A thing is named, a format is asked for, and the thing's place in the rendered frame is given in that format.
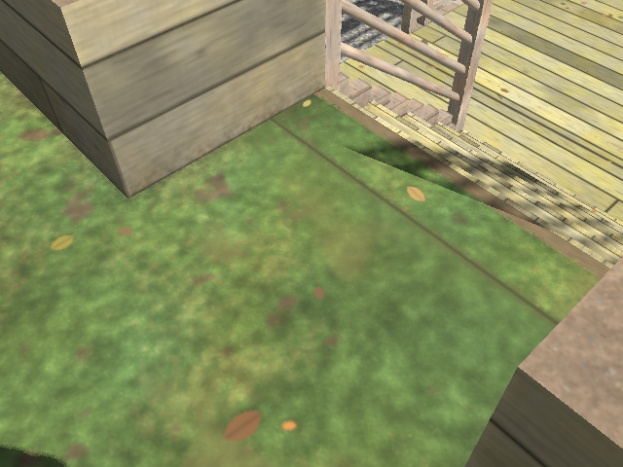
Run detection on stairs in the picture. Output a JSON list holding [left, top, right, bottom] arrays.
[[364, 102, 623, 264]]

